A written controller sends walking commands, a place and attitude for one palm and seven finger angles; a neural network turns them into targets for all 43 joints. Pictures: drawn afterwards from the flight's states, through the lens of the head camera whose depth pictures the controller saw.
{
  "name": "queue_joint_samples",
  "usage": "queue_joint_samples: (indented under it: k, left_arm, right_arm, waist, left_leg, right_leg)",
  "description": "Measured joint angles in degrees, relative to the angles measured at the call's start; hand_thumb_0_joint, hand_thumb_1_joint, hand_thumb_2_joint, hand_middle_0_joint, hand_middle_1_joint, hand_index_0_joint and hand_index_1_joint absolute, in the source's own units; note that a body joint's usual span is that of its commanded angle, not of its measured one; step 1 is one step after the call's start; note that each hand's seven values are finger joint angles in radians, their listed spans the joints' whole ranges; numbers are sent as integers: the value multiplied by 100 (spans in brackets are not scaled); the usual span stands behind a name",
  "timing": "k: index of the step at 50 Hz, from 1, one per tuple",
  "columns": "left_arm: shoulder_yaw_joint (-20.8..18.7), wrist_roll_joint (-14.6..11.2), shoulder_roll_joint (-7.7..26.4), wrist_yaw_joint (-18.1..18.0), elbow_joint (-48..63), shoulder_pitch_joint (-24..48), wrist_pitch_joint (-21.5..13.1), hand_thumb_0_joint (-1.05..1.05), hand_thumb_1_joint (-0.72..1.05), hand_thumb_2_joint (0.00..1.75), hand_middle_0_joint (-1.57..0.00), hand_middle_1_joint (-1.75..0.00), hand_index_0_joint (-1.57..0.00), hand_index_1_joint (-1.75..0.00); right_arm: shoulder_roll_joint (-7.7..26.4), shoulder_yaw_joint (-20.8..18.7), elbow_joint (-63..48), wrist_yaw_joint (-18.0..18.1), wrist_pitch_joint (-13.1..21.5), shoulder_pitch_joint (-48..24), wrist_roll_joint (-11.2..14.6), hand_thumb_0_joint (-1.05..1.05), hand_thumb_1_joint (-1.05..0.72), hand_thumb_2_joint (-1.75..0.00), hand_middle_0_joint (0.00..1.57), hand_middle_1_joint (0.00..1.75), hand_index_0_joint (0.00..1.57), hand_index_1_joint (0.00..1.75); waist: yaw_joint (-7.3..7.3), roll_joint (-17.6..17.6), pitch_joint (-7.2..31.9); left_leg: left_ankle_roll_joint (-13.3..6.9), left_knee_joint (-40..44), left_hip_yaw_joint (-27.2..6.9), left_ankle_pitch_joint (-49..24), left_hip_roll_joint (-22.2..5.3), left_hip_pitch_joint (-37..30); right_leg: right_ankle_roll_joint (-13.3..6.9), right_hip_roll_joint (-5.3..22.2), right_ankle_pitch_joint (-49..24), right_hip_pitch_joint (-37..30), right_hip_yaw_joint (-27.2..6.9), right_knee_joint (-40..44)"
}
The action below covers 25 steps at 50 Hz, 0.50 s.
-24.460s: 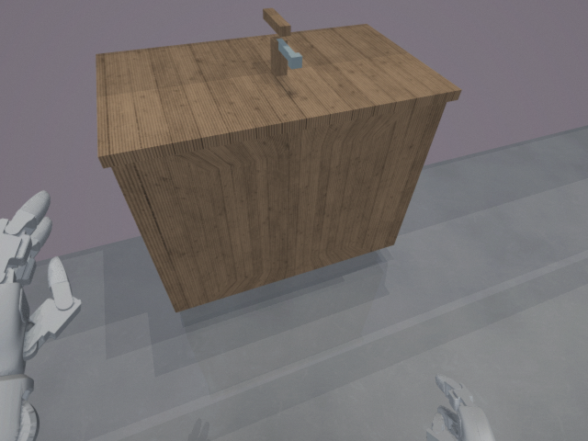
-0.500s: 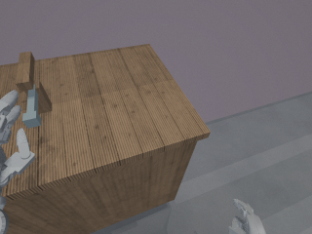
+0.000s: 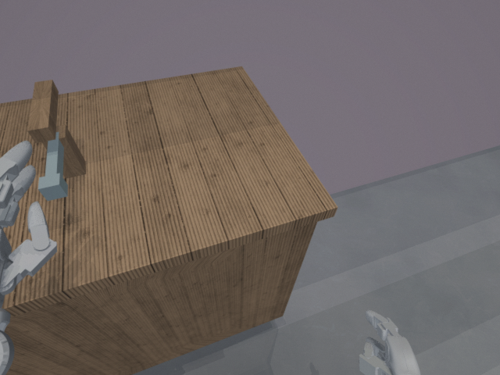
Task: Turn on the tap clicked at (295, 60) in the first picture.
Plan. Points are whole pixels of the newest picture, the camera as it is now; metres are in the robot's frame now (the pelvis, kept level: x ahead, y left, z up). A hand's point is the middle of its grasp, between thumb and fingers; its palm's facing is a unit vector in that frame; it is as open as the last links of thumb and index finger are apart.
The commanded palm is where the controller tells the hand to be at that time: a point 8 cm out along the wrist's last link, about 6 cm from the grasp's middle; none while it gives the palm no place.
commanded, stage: shuffle to correct the standing spot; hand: left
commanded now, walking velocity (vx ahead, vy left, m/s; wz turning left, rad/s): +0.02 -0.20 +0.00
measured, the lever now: (53, 187) +0.34 +0.32 +0.12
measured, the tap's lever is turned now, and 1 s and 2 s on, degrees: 0 0 0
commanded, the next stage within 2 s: none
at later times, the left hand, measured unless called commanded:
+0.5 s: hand (48, 254) +0.21 +0.24 +0.17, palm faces +0.35 -0.86 -0.37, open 7.4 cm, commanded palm +0.16 +0.28 +0.18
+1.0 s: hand (53, 248) +0.22 +0.24 +0.17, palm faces +0.35 -0.86 -0.38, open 7.4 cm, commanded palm +0.16 +0.28 +0.18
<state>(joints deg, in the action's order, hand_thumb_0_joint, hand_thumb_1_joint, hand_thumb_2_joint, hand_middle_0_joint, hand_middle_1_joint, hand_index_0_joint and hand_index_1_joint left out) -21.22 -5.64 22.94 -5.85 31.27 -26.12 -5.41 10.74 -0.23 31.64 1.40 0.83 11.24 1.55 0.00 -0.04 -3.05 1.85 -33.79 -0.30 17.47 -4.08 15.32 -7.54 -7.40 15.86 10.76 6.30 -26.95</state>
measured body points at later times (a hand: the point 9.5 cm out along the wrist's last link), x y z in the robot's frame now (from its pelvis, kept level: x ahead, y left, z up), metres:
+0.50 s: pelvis +0.00 +0.00 +0.00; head +0.01 +0.01 +0.45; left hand +0.19 +0.29 +0.19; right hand +0.16 -0.23 -0.09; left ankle +0.00 +0.15 -0.73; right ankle -0.01 -0.03 -0.73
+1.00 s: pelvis +0.00 +0.00 +0.00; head +0.02 +0.01 +0.45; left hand +0.19 +0.28 +0.19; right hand +0.17 -0.24 -0.08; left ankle +0.00 +0.15 -0.73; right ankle -0.01 -0.03 -0.73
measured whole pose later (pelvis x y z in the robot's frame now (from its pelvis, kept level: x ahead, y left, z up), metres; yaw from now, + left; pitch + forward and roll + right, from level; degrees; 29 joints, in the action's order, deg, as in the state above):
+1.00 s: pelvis +0.00 +0.00 +0.00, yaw +0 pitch -1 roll +0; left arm -20.7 -5.9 22.7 -6.6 31.4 -27.7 -5.2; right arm 11.3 -0.4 32.7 2.0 0.2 11.8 1.4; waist 0.1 -0.8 -2.6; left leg 2.2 -32.5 0.1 17.2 -3.7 14.4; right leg -6.7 -6.8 16.6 10.6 6.3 -27.4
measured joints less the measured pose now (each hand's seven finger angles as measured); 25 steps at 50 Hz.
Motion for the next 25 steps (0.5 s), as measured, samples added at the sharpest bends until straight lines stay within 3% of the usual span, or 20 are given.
queue_joint_samples:
  k: [3, 6, 12, 19, 25]
  left_arm:
    - [58, -37, -36, -3, 34, -86, -4, 1, 89, 90, -21, -30, -21, -30]
    - [96, -48, -54, -22, 57, -148, -17, 1, 89, 90, -21, -30, -21, -30]
    - [-6, 19, 56, -24, 34, -60, -22, 1, 89, 90, -21, -30, -21, -30]
    - [2, -7, 44, 15, 30, -145, -22, 1, 89, 90, -21, -30, -21, -30]
    - [113, -54, -55, -37, 35, -194, 15, 1, 89, 90, -21, -30, -21, -30]
  right_arm:
    - [18, -16, 10, -9, 3, 24, 15, 1, -90, -90, 20, 30, 20, 30]
    - [24, -10, 54, 18, -4, 66, 3, 1, -90, -90, 20, 30, 20, 30]
    - [22, -11, 47, 57, -6, 84, -27, 1, -90, -90, 20, 30, 20, 30]
    - [12, 4, -12, 2, 24, 61, 4, 1, -90, -90, 20, 30, 20, 30]
    - [25, -2, 95, 29, 19, 114, 8, 1, -90, -90, 20, 30, 20, 30]
  waist:
    - [24, -9, 33]
    - [22, -90, 58]
    - [13, -79, 17]
    - [19, 43, 16]
    - [10, 1, 84]
  left_leg:
    - [-92, -77, 1, 52, 6, 28]
    - [-24, 33, 35, 18, 51, -51]
    - [1, 167, 29, -75, 73, -95]
    - [13, 105, -10, -85, 37, 18]
    - [-64, 5, -15, -9, 61, 34]
  right_leg:
    - [-14, 4, 30, 11, 3, -40]
    - [15, 59, 63, 4, -24, -79]
    - [233, 88, 17, -27, -20, 5]
    - [31, 38, -72, 15, 19, 90]
    - [-4, 63, 26, 46, 32, -50]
